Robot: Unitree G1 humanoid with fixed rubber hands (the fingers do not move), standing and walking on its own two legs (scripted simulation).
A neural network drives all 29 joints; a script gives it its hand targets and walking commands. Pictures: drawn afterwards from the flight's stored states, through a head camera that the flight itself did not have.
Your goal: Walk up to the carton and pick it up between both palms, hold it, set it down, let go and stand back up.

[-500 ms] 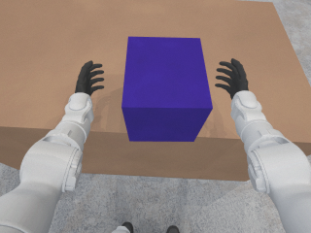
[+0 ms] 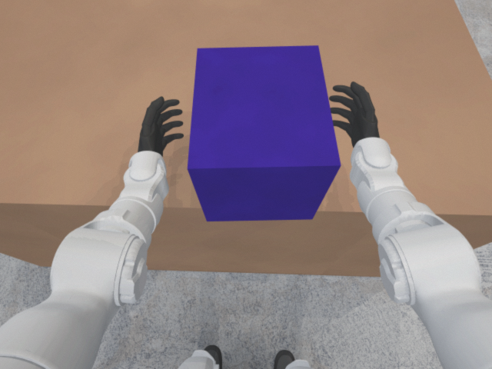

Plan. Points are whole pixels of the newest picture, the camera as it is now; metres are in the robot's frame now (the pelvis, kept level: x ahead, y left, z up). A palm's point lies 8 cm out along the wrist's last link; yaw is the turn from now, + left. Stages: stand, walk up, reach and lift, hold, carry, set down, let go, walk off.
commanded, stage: reach and lift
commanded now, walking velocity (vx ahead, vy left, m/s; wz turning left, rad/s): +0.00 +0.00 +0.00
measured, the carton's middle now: (258, 139) +0.50 +0.02 +0.00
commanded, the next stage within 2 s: none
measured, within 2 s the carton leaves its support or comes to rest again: neither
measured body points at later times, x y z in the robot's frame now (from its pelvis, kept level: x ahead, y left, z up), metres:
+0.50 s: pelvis +0.00 +0.00 +0.02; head +0.12 +0.00 +0.45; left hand +0.45 +0.17 +0.04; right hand +0.47 -0.12 +0.05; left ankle +0.00 +0.14 -0.71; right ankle +0.00 -0.11 -0.71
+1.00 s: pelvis +0.02 +0.00 +0.03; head +0.13 +0.01 +0.47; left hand +0.44 +0.17 +0.04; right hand +0.46 -0.12 +0.05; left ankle +0.00 +0.13 -0.71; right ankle +0.00 -0.11 -0.71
